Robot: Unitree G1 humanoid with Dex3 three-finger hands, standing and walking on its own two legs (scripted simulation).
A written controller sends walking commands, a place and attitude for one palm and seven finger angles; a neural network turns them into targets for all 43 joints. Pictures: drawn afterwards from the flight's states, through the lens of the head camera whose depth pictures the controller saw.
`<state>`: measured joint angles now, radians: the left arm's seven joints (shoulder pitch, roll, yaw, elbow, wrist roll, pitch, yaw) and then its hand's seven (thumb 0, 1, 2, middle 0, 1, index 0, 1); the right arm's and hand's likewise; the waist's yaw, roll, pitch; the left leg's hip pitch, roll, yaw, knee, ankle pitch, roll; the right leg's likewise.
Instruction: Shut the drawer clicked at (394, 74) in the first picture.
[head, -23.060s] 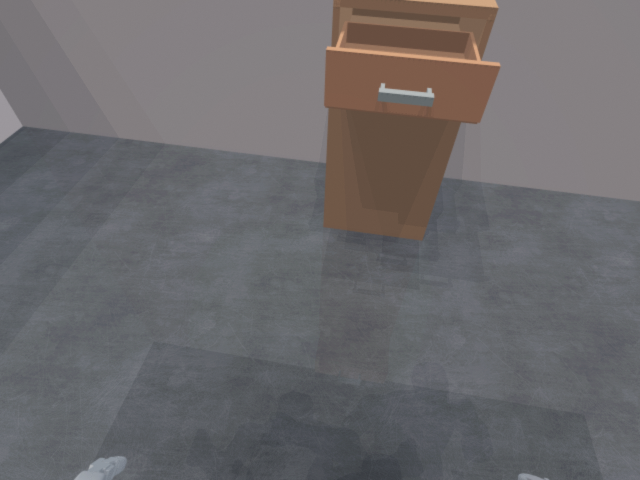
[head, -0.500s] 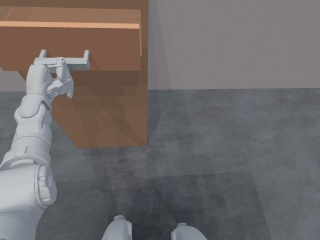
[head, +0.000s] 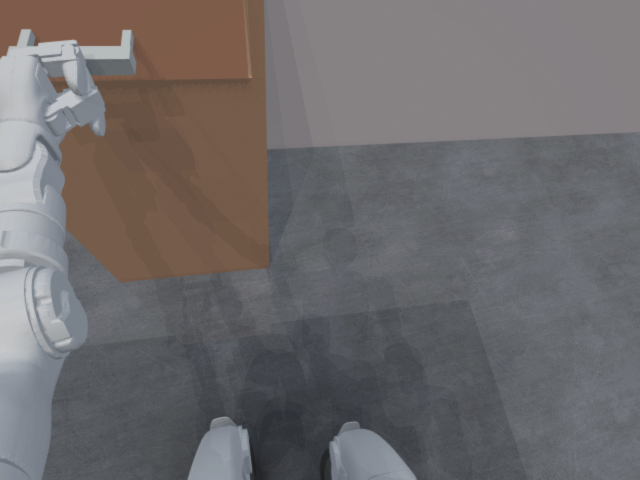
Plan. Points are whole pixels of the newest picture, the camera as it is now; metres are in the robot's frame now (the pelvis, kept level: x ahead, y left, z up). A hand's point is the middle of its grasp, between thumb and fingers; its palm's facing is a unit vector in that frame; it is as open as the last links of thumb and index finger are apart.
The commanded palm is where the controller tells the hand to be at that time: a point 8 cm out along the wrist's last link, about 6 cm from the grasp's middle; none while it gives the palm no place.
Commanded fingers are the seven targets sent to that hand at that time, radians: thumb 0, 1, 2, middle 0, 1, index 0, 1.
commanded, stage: push the drawer shut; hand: left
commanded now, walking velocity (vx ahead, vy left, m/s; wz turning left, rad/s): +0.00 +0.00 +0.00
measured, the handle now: (76, 49) +0.62 +0.23 +0.11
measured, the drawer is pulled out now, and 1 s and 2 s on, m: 0.01 0.00 0.00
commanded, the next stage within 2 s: pull the fist back off the drawer in 0.34 s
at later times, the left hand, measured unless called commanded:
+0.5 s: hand (89, 91) +0.55 +0.21 +0.10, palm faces +0.06 -1.00 -0.04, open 3.0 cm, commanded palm +0.58 +0.23 +0.11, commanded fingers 0.00 0.90 0.90 -1.40 -1.60 -1.40 -1.60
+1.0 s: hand (97, 96) +0.54 +0.20 +0.11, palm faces +0.05 -1.00 -0.02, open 3.2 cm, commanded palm +0.51 +0.24 +0.11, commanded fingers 0.00 0.90 0.90 -1.40 -1.60 -1.40 -1.60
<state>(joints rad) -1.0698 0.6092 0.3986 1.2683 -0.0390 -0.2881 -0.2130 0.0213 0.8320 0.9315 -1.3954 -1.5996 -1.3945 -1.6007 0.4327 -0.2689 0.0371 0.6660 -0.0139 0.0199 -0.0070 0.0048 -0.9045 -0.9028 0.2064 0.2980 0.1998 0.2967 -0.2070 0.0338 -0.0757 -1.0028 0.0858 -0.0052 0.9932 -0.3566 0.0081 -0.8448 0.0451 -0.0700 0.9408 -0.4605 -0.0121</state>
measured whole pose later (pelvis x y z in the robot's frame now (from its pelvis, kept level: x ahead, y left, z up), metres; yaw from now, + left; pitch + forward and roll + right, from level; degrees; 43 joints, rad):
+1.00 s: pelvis -0.01 +0.01 +0.00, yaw -1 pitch +21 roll -5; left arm -1.04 0.58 0.41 1.18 -0.04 -0.26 -0.17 0.02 0.86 0.91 -1.39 -1.60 -1.39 -1.60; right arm 0.47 -0.26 0.04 0.64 -0.03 0.02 0.02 0.00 -0.90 -0.90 0.21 0.30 0.20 0.30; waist -0.21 0.05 -0.09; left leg -1.02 0.09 0.01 1.00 -0.35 0.03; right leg -0.87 0.04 -0.05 0.93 -0.44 0.00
